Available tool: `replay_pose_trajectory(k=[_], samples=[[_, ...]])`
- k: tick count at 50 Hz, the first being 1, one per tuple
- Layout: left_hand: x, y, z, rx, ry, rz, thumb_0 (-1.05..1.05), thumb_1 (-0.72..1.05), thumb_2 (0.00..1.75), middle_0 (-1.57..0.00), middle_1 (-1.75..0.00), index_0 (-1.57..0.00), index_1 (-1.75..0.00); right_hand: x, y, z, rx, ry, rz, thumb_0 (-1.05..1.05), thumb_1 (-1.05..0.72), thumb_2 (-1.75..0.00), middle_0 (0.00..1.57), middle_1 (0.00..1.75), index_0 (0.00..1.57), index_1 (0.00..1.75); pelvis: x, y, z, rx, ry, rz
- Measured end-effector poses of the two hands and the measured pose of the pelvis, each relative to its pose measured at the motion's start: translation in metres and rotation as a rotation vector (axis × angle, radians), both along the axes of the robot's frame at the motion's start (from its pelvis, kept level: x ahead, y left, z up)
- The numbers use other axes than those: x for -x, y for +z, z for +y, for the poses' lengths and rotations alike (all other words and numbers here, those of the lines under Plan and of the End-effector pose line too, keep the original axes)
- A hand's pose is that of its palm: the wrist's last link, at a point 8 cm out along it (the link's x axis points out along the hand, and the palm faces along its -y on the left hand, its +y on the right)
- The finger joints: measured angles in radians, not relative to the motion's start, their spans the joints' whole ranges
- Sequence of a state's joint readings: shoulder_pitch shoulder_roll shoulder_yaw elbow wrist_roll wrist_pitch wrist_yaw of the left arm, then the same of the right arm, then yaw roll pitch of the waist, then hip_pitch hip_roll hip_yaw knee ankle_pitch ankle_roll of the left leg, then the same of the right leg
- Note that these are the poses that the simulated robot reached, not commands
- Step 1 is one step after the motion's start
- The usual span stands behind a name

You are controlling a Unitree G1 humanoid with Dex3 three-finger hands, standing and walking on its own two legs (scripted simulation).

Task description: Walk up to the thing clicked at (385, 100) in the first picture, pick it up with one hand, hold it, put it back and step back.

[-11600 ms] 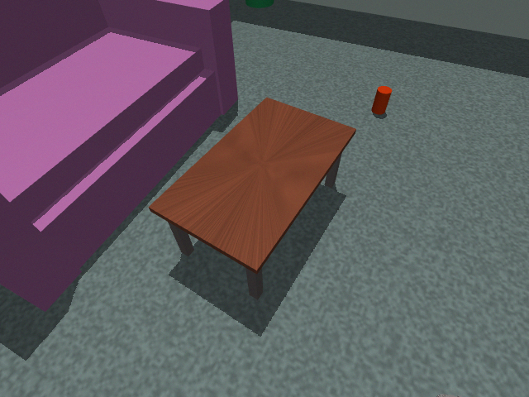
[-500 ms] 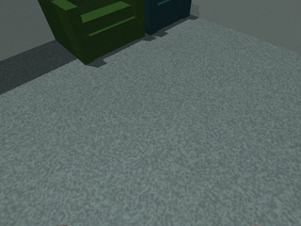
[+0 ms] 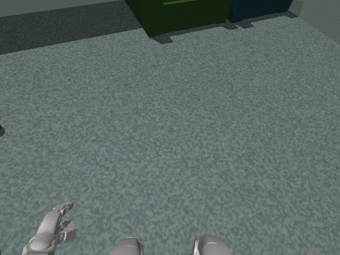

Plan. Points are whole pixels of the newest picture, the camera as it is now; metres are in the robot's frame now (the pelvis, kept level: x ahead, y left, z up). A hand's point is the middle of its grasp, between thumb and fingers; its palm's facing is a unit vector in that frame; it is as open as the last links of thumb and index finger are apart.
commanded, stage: walk up
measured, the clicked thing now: out of the picture +0.88 +1.12 -0.67
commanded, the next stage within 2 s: none
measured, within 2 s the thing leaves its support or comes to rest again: neither
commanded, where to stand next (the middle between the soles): +0.07 -0.01 m, yaw +50 degrees
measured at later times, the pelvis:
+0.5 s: pelvis +0.00 -0.06 +0.01, yaw +24 degrees
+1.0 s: pelvis +0.02 -0.08 -0.01, yaw +42 degrees
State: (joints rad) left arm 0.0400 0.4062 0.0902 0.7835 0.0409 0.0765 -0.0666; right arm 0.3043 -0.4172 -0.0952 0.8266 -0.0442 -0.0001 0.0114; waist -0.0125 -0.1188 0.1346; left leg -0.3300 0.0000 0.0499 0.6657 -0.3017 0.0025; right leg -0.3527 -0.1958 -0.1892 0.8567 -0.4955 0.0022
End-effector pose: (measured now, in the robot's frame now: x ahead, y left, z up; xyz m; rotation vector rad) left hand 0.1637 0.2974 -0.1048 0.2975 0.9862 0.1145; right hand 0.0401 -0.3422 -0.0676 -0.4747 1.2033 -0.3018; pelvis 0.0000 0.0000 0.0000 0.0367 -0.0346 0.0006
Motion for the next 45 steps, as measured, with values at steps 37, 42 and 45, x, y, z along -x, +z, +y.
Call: replay_pose_trajectory(k=[37,42,45], samples=[[0.313,0.003,-0.044,-0.065,0.712,0.225,0.01,0.90,0.89,-0.20,-0.30,-0.20,-0.30,-0.232,-0.006,0.085,-0.105,0.728,-0.154,0.00,-0.90,-0.90,0.21,0.30,0.20,0.30,-0.001,-0.003,-0.051,-0.002,0.587,-0.008],[0.311,0.001,-0.061,-0.039,0.744,0.196,0.01,0.90,0.89,-0.20,-0.30,-0.20,-0.30,-0.240,-0.007,0.093,-0.113,0.770,-0.149,0.00,-0.90,-0.90,0.21,0.30,0.20,0.30,-0.007,-0.001,-0.057,0.019,0.640,-0.014],[0.309,0.000,-0.074,-0.045,0.767,0.186,0.00,0.90,0.89,-0.20,-0.30,-0.20,-0.30,-0.250,-0.016,0.094,-0.126,0.799,-0.141,0.00,-0.90,-0.90,0.21,0.30,0.20,0.30,-0.012,-0.006,-0.066,0.030,0.673,-0.015]])
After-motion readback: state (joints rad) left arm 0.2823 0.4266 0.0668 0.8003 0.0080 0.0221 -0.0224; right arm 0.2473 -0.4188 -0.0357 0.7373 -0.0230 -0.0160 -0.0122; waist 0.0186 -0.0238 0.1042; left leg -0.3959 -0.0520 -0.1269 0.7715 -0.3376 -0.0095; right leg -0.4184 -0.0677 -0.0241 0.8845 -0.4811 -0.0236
